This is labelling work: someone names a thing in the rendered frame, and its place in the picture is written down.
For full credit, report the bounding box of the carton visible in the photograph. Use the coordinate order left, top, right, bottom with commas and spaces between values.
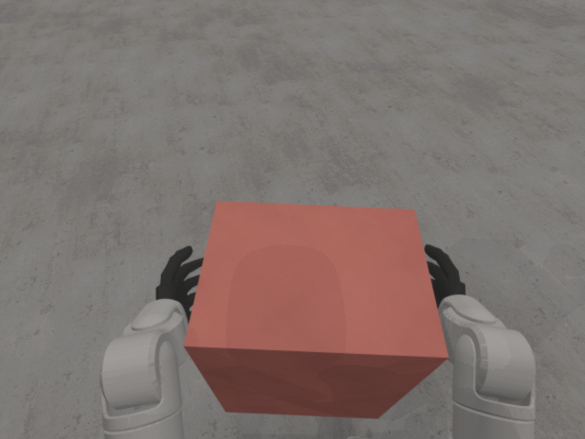
184, 201, 449, 419

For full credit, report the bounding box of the right robot hand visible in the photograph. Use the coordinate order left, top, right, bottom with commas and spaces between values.
424, 244, 465, 308

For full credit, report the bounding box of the robot left forearm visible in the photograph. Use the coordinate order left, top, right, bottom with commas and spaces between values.
100, 299, 189, 439

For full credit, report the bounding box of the left robot hand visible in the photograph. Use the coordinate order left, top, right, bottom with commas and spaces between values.
156, 246, 204, 324

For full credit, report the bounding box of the robot right forearm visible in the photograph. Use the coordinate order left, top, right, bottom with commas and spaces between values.
438, 294, 536, 439

